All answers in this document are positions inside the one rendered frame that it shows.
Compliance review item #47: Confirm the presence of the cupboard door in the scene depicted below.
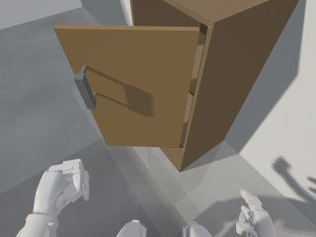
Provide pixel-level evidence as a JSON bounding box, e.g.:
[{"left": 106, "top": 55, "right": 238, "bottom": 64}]
[{"left": 53, "top": 25, "right": 199, "bottom": 148}]

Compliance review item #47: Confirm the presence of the right robot thigh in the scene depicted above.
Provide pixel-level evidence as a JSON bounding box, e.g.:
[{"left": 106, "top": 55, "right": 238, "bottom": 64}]
[{"left": 181, "top": 224, "right": 212, "bottom": 237}]

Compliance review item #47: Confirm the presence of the handle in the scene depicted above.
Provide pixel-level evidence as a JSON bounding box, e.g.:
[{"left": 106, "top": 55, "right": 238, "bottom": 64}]
[{"left": 73, "top": 65, "right": 97, "bottom": 110}]

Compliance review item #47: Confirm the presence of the left robot thigh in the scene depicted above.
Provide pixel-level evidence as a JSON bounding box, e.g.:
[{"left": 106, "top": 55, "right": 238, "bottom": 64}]
[{"left": 117, "top": 222, "right": 147, "bottom": 237}]

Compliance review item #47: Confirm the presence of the left robot forearm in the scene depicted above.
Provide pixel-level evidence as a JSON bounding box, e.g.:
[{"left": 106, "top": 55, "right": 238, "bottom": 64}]
[{"left": 16, "top": 212, "right": 59, "bottom": 237}]

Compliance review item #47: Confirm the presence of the robot thigh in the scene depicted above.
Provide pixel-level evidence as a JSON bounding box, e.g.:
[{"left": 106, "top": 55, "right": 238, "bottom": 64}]
[
  {"left": 181, "top": 224, "right": 212, "bottom": 237},
  {"left": 117, "top": 222, "right": 147, "bottom": 237}
]

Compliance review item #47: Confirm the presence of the robot left hand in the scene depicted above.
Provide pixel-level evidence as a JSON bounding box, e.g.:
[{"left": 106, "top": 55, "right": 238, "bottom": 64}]
[{"left": 33, "top": 159, "right": 90, "bottom": 217}]

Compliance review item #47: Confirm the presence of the robot right hand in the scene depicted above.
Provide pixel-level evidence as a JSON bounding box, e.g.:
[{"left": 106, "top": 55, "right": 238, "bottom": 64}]
[{"left": 236, "top": 190, "right": 277, "bottom": 237}]

